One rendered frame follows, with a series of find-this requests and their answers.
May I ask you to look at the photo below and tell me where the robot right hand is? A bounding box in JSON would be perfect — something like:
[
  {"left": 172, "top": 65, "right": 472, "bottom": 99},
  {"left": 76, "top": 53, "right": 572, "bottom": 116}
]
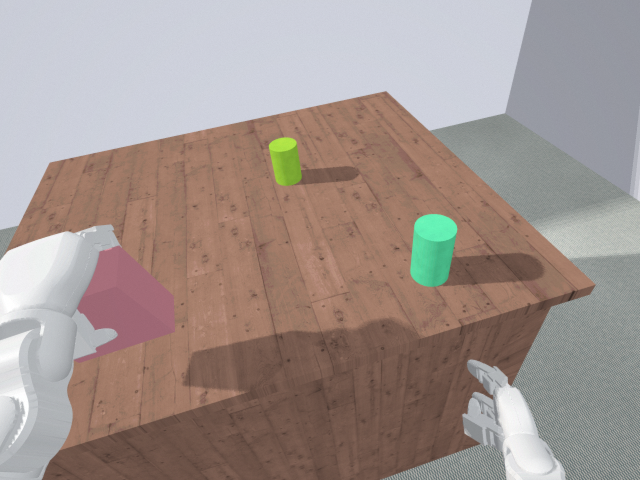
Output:
[{"left": 462, "top": 360, "right": 539, "bottom": 452}]

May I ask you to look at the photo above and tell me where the robot right forearm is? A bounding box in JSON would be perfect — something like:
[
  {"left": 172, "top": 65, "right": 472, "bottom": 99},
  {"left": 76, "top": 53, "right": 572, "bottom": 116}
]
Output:
[{"left": 502, "top": 434, "right": 566, "bottom": 480}]

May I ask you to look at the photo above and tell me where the table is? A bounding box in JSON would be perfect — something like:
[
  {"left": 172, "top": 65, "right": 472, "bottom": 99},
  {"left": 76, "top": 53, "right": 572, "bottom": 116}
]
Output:
[{"left": 4, "top": 91, "right": 596, "bottom": 480}]

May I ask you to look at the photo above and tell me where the robot left forearm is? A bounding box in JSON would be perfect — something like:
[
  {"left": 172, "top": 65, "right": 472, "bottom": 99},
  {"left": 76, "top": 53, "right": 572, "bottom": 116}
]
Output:
[{"left": 0, "top": 309, "right": 77, "bottom": 480}]

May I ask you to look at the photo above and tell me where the robot left hand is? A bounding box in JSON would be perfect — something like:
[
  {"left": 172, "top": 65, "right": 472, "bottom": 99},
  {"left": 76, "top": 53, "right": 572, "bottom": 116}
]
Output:
[{"left": 0, "top": 224, "right": 121, "bottom": 360}]

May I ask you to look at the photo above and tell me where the sponge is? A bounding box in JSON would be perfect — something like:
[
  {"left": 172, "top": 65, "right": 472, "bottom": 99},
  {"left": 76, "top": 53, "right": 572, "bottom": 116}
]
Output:
[{"left": 74, "top": 246, "right": 175, "bottom": 363}]

